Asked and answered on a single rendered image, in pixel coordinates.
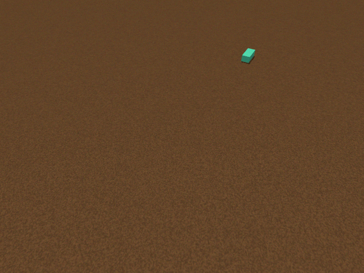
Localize carton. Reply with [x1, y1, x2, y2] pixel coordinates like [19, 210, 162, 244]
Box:
[241, 48, 255, 63]

